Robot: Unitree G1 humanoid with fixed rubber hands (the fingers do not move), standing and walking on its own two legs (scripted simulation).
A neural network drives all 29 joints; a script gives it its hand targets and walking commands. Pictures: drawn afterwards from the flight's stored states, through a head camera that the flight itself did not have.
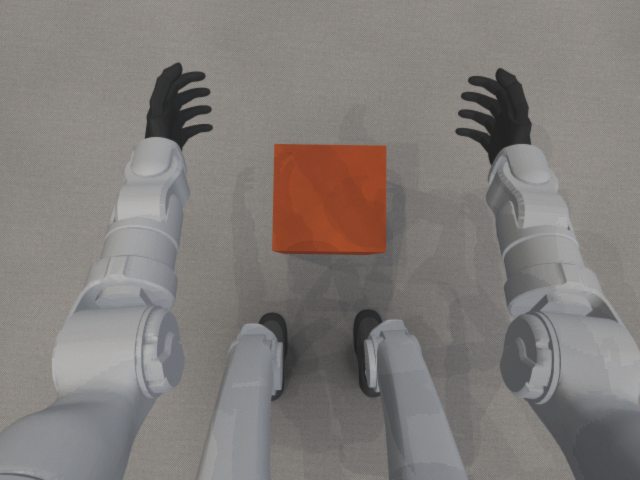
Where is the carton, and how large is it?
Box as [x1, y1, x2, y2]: [272, 144, 385, 254]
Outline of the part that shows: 274,144 272,250 283,253 370,254 385,251 385,146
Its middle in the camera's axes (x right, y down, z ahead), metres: +0.02 -0.07 +0.85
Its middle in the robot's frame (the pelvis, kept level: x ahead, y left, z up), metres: +0.46 -0.02 -0.51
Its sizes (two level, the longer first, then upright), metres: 0.210 0.200 0.250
